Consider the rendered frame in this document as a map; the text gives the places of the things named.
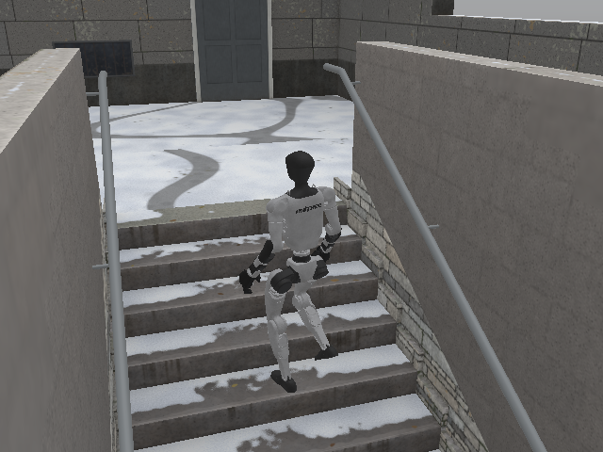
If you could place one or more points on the robot left upper arm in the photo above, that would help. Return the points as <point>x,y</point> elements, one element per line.
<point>275,209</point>

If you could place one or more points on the robot left shin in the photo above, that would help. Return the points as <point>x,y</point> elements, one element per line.
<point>279,345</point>

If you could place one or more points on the right robot forearm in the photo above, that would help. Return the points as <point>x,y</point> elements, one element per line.
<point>328,242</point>

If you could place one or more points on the left robot thigh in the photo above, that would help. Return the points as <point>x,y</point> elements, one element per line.
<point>278,283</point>

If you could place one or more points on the left robot forearm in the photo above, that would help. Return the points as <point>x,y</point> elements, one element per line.
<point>262,260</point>

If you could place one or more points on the robot right upper arm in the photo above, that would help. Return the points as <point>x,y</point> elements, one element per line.
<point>330,209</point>

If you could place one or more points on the left robot hand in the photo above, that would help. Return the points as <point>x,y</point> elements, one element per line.
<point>247,281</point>

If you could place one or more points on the right robot hand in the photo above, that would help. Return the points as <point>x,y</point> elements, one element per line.
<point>325,256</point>

